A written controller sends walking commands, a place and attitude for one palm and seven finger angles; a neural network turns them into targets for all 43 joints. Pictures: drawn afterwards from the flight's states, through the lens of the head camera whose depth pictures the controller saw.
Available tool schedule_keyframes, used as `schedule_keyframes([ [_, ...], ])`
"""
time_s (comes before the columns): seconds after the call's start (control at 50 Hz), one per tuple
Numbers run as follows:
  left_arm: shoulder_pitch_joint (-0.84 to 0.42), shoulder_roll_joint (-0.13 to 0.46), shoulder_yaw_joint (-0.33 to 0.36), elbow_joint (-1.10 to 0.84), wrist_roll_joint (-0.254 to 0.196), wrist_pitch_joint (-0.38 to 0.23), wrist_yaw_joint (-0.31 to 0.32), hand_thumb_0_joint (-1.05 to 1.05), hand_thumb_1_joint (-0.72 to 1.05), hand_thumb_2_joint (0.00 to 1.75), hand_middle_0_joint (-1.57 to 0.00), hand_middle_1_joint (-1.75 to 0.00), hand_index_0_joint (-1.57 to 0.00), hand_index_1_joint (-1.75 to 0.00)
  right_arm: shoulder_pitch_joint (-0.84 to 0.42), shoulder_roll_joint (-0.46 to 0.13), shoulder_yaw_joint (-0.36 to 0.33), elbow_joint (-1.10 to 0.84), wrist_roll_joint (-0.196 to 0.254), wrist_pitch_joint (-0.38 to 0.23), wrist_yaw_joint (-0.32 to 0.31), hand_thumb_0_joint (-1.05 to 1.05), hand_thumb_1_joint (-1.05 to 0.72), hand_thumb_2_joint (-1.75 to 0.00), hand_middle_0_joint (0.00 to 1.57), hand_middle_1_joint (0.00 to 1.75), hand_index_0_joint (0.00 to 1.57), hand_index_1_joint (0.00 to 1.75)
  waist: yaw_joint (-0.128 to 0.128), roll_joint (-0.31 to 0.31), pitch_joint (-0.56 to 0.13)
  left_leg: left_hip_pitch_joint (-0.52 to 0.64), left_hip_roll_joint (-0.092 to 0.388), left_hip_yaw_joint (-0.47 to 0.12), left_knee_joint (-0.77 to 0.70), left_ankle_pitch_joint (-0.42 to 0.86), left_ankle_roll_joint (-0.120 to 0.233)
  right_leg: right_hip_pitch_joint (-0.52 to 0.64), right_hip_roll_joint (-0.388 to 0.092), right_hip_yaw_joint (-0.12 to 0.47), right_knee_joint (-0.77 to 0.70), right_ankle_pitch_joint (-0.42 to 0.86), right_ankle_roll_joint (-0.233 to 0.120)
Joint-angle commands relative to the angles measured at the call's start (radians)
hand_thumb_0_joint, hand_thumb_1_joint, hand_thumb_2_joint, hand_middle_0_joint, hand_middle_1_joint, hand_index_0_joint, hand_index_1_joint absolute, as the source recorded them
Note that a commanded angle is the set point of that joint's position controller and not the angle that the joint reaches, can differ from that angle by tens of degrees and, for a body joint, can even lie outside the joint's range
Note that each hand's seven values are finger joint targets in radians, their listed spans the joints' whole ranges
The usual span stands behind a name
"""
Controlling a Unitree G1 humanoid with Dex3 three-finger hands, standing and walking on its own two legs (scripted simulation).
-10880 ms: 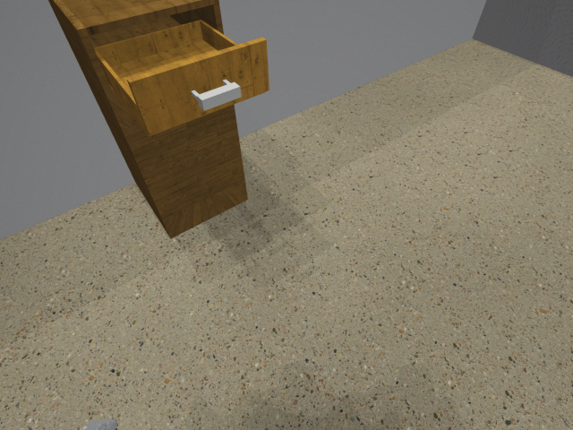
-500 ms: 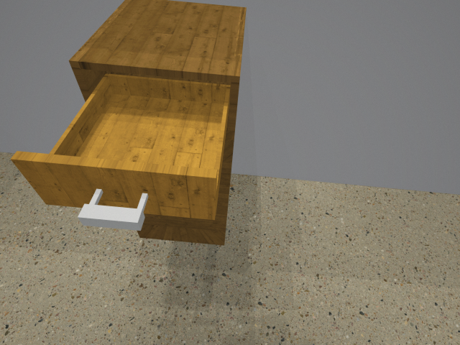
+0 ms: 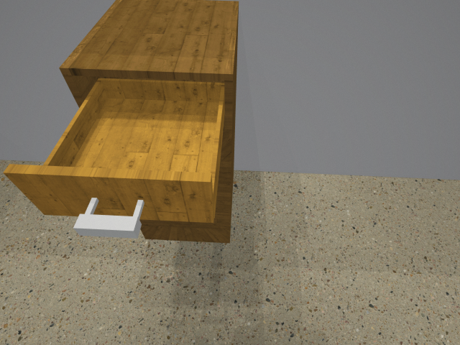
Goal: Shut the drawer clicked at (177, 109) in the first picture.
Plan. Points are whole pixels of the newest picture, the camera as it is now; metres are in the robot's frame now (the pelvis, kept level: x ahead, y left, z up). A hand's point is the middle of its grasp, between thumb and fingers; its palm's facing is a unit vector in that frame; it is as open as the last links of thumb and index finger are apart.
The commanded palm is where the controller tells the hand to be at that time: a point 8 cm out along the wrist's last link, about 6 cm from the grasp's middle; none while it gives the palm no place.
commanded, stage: come to a stop and stand still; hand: left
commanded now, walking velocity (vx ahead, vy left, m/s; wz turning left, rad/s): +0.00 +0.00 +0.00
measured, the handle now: (112, 214) +0.33 +0.23 +0.03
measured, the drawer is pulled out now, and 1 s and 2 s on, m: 0.30 0.30 0.30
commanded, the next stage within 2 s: look again from close up in 0.46 s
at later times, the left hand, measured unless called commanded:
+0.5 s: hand out of the picture -0.02 +0.16 -0.16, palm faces +0.02 -0.98 -0.22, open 7.4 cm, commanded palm none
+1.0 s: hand out of the picture -0.01 +0.14 -0.17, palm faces +0.04 -0.98 -0.20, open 7.3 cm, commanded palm none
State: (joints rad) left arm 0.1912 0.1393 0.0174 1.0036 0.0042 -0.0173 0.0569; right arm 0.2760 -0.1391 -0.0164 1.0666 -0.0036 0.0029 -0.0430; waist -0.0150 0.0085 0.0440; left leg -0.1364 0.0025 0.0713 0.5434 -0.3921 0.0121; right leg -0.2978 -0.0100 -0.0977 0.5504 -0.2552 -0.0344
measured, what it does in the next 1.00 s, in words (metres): stands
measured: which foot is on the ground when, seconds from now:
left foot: down 0.00-1.00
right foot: down 0.00-1.00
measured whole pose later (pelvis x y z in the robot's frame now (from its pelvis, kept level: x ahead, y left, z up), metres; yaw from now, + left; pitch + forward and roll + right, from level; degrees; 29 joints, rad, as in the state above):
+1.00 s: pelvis -0.01 -0.03 +0.01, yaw +0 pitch -1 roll +0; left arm 0.29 0.14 -0.01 1.14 0.00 -0.03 0.03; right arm 0.34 -0.12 0.03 1.15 -0.01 -0.02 -0.04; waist -0.01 0.02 0.03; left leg -0.06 0.03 0.06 0.41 -0.33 -0.02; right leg -0.24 0.02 -0.12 0.46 -0.21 -0.07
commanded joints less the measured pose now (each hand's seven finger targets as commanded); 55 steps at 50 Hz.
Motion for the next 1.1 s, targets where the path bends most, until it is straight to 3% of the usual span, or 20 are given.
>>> schedule_keyframes([
  [0.0,0.042,0.14,0.015,-0.048,0.009,-0.004,0.0,0.0,0.9,0.9,-0.2,-0.3,-0.2,-0.3,0.141,-0.048,-0.014,-0.078,-0.011,-0.019,0.018,0.0,-0.9,-0.9,0.2,0.3,0.2,0.3,-0.031,0.068,-0.085,-0.031,0.068,-0.057,-0.124,0.144,0.004,0.053,-0.163,0.179,-0.042,0.216,-0.078],
  [0.02,0.046,0.118,0.01,-0.05,0.004,-0.002,-0.006,0.0,0.9,0.9,-0.2,-0.3,-0.2,-0.3,0.138,-0.083,-0.012,-0.082,-0.019,-0.026,0.016,0.0,-0.9,-0.9,0.2,0.3,0.2,0.3,-0.016,0.133,-0.043,-0.078,0.122,-0.115,-0.147,0.257,0.028,0.052,-0.104,0.142,-0.028,0.153,-0.046],
  [0.04,0.046,0.114,0.005,-0.045,0.005,0.003,-0.01,0.0,0.9,0.9,-0.2,-0.3,-0.2,-0.3,0.101,-0.1,-0.01,-0.096,-0.019,-0.028,0.013,0.0,-0.9,-0.9,0.2,0.3,0.2,0.3,0.001,0.165,-0.002,-0.112,0.146,-0.138,-0.177,0.359,0.039,0.064,-0.075,0.108,-0.015,0.135,-0.029],
  [0.06,0.056,0.11,0.002,-0.036,0.005,0.006,-0.014,0.0,0.9,0.9,-0.2,-0.3,-0.2,-0.3,0.072,-0.113,-0.005,-0.109,-0.017,-0.029,0.01,0.0,-0.9,-0.9,0.2,0.3,0.2,0.3,0.015,0.136,0.023,-0.127,0.154,-0.138,-0.188,0.368,0.043,0.076,-0.065,0.093,-0.027,0.107,-0.023],
  [0.1,0.06,0.113,-0.003,-0.024,0.006,0.008,-0.021,0.0,0.9,0.9,-0.2,-0.3,-0.2,-0.3,0.071,-0.125,-0.001,-0.116,-0.015,-0.029,0.01,0.0,-0.9,-0.9,0.2,0.3,0.2,0.3,0.013,0.037,0.051,-0.142,0.147,-0.137,-0.217,0.277,0.045,0.087,-0.064,0.105,-0.056,0.09,-0.022],
  [0.16,0.072,0.122,-0.009,-0.006,0.003,0.004,-0.026,0.0,0.9,0.9,-0.2,-0.3,-0.2,-0.3,0.071,-0.139,0.007,-0.104,-0.014,-0.027,0.014,0.0,-0.9,-0.9,0.2,0.3,0.2,0.3,0.01,-0.011,0.078,-0.138,0.114,-0.119,-0.237,0.098,0.039,0.075,-0.086,0.153,-0.125,0.047,-0.026],
  [0.2,0.073,0.13,-0.01,-0.001,0.003,0.001,-0.028,0.0,0.9,0.9,-0.2,-0.3,-0.2,-0.3,0.088,-0.132,0.012,-0.086,-0.014,-0.026,0.017,0.0,-0.9,-0.9,0.2,0.3,0.2,0.3,0.003,-0.018,0.093,-0.133,0.104,-0.115,-0.254,0.054,0.038,0.06,-0.089,0.171,-0.155,0.0,-0.03],
  [0.28,0.094,0.134,-0.01,0.021,0.0,-0.007,-0.028,0.0,0.9,0.9,-0.2,-0.3,-0.2,-0.3,0.107,-0.13,0.021,-0.054,-0.013,-0.029,0.018,0.0,-0.9,-0.9,0.2,0.3,0.2,0.3,0.003,-0.041,0.055,-0.103,0.089,-0.101,-0.242,0.072,0.034,0.084,-0.103,0.184,-0.181,-0.009,-0.029],
  [0.42,0.119,0.118,-0.016,0.064,-0.003,-0.016,-0.025,0.0,0.9,0.9,-0.2,-0.3,-0.2,-0.3,0.133,-0.106,0.03,0.014,-0.011,-0.032,0.016,0.0,-0.9,-0.9,0.2,0.3,0.2,0.3,0.005,-0.023,0.03,-0.082,0.089,-0.091,-0.238,0.12,0.026,0.117,-0.111,0.177,-0.18,0.061,-0.031],
  [0.58,0.14,0.099,-0.017,0.103,-0.004,-0.017,-0.021,0.0,0.9,0.9,-0.2,-0.3,-0.2,-0.3,0.156,-0.076,0.035,0.065,-0.009,-0.033,0.009,0.0,-0.9,-0.9,0.2,0.3,0.2,0.3,0.011,0.005,0.046,-0.095,0.094,-0.083,-0.24,0.141,0.018,0.137,-0.114,0.171,-0.171,0.12,-0.035],
  [0.62,0.139,0.092,-0.016,0.107,-0.002,-0.017,-0.021,0.0,0.9,0.9,-0.2,-0.3,-0.2,-0.3,0.161,-0.07,0.035,0.074,-0.009,-0.033,0.008,0.0,-0.9,-0.9,0.2,0.3,0.2,0.3,0.012,-0.022,0.053,-0.098,0.095,-0.084,-0.238,0.147,0.017,0.14,-0.113,0.163,-0.171,0.132,-0.033],
  [0.7,0.144,0.091,-0.016,0.113,-0.002,-0.018,-0.02,0.0,0.9,0.9,-0.2,-0.3,-0.2,-0.3,0.169,-0.058,0.034,0.084,-0.009,-0.03,0.007,0.0,-0.9,-0.9,0.2,0.3,0.2,0.3,0.009,-0.027,0.045,-0.081,0.093,-0.077,-0.231,0.147,0.014,0.136,-0.115,0.168,-0.184,0.132,-0.036],
  [0.74,0.144,0.089,-0.015,0.113,-0.002,-0.019,-0.02,0.0,0.9,0.9,-0.2,-0.3,-0.2,-0.3,0.171,-0.057,0.034,0.086,-0.009,-0.031,0.006,0.0,-0.9,-0.9,0.2,0.3,0.2,0.3,0.01,0.001,0.054,-0.089,0.091,-0.075,-0.226,0.151,0.012,0.136,-0.118,0.169,-0.185,0.139,-0.036],
  [0.8,0.144,0.089,-0.014,0.114,-0.002,-0.018,-0.019,0.0,0.9,0.9,-0.2,-0.3,-0.2,-0.3,0.174,-0.049,0.031,0.088,-0.01,-0.029,0.005,0.0,-0.9,-0.9,0.2,0.3,0.2,0.3,0.009,-0.022,0.042,-0.079,0.094,-0.075,-0.226,0.149,0.011,0.14,-0.115,0.164,-0.188,0.14,-0.036],
  [0.86,0.147,0.087,-0.014,0.114,-0.001,-0.021,-0.019,0.0,0.9,0.9,-0.2,-0.3,-0.2,-0.3,0.17,-0.051,0.031,0.088,-0.009,-0.032,0.004,0.0,-0.9,-0.9,0.2,0.3,0.2,0.3,0.01,-0.012,0.038,-0.079,0.093,-0.074,-0.219,0.18,0.01,0.153,-0.119,0.163,-0.179,0.202,-0.034],
  [1.08,0.149,0.087,-0.011,0.11,-0.001,-0.019,-0.02,0.0,0.9,0.9,-0.2,-0.3,-0.2,-0.3,0.156,-0.053,0.028,0.084,-0.01,-0.032,0.001,0.0,-0.9,-0.9,0.2,0.3,0.2,0.3,0.013,-0.001,0.046,-0.076,0.097,-0.074,-0.224,0.181,0.008,0.149,-0.115,0.158,-0.186,0.199,-0.032],
])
